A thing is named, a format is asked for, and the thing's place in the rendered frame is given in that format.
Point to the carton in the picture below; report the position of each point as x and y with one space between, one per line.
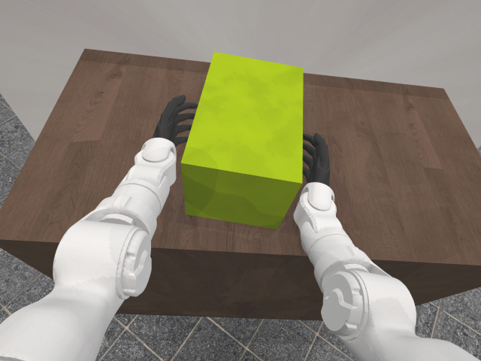
243 160

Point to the left robot hand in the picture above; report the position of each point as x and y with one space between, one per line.
167 126

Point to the right robot upper arm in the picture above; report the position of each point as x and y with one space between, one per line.
375 318

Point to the robot left forearm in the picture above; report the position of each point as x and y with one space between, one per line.
141 195

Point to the robot right forearm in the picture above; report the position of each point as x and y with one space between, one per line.
328 247

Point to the pedestal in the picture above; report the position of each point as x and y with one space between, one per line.
405 173

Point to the left robot upper arm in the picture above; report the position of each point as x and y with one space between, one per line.
98 266

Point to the right robot hand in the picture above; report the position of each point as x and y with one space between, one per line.
319 165

